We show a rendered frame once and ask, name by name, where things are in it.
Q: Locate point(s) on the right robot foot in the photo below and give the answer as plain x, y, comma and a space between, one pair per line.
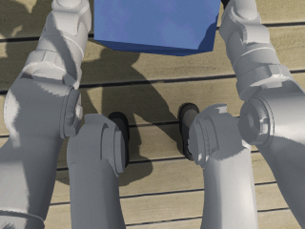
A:
187, 114

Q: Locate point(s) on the left robot upper arm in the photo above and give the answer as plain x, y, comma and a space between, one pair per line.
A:
39, 116

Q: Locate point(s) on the right robot forearm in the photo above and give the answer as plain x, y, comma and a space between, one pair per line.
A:
252, 55

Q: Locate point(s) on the left robot forearm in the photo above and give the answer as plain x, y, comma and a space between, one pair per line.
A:
61, 46

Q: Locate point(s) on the robot right thigh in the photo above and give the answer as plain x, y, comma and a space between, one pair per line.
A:
229, 192

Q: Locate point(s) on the right robot upper arm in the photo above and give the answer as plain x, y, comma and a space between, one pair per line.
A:
275, 125

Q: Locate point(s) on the carton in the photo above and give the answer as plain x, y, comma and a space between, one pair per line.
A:
167, 27

